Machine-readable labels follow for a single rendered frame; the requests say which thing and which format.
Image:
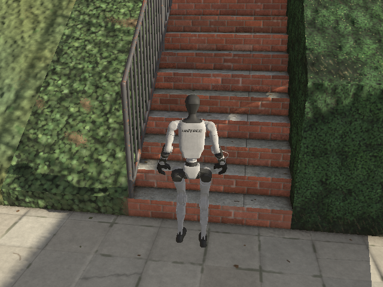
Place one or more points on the robot right forearm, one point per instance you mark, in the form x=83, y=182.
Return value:
x=220, y=157

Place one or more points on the right robot hand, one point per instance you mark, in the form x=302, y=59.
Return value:
x=224, y=168

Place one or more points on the robot left foot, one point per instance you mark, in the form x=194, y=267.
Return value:
x=180, y=237

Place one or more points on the left robot hand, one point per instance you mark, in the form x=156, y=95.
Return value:
x=159, y=168

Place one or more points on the robot left shin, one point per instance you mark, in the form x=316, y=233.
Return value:
x=180, y=211

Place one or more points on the robot left forearm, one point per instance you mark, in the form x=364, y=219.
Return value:
x=163, y=156

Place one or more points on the right robot upper arm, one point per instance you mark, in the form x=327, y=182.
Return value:
x=213, y=135

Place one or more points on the left robot upper arm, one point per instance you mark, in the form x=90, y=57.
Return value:
x=170, y=134

